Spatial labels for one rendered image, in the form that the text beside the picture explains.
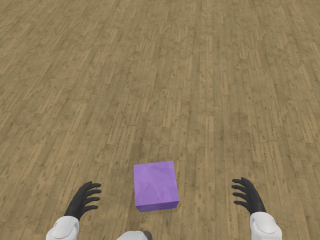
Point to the right robot hand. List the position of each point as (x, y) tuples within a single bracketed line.
[(253, 201)]

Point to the right robot forearm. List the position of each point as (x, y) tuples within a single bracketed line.
[(263, 227)]

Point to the left robot forearm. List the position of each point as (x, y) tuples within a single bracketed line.
[(65, 228)]

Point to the carton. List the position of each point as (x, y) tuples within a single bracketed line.
[(155, 186)]

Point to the left robot hand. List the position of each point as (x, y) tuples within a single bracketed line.
[(77, 206)]

